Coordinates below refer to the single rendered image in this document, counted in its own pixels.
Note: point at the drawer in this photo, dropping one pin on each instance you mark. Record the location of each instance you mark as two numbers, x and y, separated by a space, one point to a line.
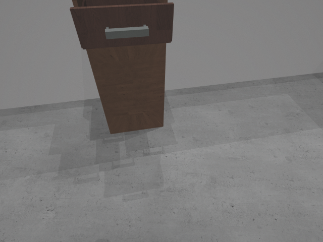
92 18

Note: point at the cabinet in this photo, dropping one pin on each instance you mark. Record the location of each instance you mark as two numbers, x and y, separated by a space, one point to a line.
131 84

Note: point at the handle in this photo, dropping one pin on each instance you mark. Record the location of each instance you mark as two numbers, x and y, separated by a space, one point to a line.
128 32

